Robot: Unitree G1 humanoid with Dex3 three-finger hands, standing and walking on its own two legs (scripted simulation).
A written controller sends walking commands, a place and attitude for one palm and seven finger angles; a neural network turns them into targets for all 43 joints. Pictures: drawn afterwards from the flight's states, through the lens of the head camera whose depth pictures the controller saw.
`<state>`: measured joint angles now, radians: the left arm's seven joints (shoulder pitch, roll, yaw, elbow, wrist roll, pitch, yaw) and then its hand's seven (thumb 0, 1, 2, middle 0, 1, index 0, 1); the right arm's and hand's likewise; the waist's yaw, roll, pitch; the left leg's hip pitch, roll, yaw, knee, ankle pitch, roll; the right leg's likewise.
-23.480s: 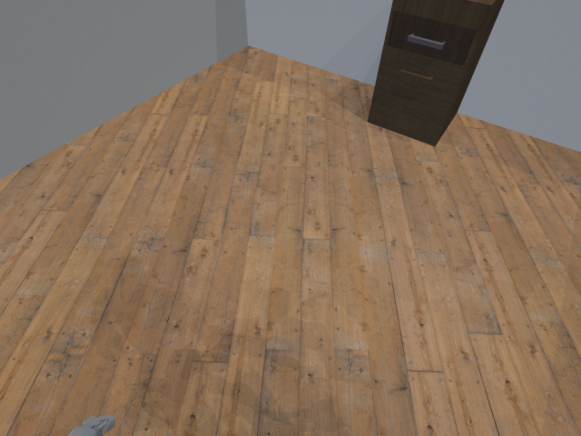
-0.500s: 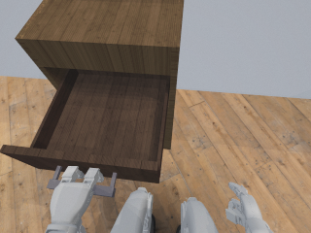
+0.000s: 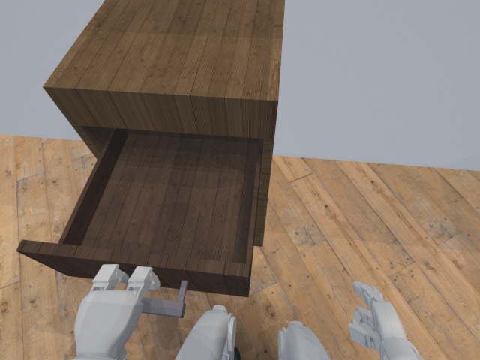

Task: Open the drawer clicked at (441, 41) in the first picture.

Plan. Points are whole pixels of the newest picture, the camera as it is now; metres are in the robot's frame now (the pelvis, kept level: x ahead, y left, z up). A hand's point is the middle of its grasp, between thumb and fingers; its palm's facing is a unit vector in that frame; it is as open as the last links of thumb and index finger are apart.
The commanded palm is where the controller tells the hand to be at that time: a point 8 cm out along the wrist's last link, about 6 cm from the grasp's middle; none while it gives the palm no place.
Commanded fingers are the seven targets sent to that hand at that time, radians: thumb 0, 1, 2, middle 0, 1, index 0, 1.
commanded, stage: lift the hand off the handle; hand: left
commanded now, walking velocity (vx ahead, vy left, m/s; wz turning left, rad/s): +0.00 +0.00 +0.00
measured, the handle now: (138, 292) +0.23 +0.22 -0.08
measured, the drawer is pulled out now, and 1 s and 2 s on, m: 0.28 0.28 0.28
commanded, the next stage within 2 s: draw the hand back to the body in 1.46 s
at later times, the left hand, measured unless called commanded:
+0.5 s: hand (116, 314) +0.19 +0.21 -0.02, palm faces -0.11 -0.14 -0.98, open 13.1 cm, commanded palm +0.19 +0.20 +0.05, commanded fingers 0.00 -0.50 0.30 -0.30 -1.20 -0.30 -1.20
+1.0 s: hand (110, 297) +0.20 +0.21 +0.03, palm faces -0.01 -0.16 -0.99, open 13.8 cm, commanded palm +0.18 +0.20 +0.09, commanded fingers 0.00 -0.50 0.30 -0.30 -1.20 -0.30 -1.20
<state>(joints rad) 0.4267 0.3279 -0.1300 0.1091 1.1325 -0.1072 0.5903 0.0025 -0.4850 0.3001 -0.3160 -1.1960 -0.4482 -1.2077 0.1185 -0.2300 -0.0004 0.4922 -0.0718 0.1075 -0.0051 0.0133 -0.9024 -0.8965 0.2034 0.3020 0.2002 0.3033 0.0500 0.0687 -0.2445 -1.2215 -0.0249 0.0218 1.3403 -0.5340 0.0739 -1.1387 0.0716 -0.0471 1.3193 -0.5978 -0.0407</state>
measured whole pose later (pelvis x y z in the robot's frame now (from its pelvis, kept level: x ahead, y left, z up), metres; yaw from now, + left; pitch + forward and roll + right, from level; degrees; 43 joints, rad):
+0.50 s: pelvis +0.01 +0.01 +0.02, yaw +0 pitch +21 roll -3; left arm 0.48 0.34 -0.14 0.04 1.11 -0.10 0.56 0.00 -0.49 0.30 -0.34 -1.20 -0.45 -1.22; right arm 0.15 -0.24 0.00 0.47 -0.06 0.12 0.01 0.01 -0.90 -0.90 0.20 0.30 0.20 0.30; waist 0.05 0.07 -0.23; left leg -1.10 -0.03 0.03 1.25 -0.52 0.09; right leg -1.01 0.07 -0.03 1.22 -0.58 -0.03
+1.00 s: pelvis +0.02 +0.01 +0.05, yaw -1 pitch +16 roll -2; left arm 0.50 0.31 -0.17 -0.05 1.08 -0.01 0.52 0.00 -0.49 0.30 -0.32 -1.20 -0.33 -1.20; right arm 0.18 -0.24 0.01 0.41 -0.03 0.15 0.04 0.01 -0.90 -0.90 0.20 0.30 0.20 0.30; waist 0.06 0.08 -0.22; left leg -0.92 -0.03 0.05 1.12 -0.49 0.09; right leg -0.84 0.07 0.00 1.10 -0.54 -0.02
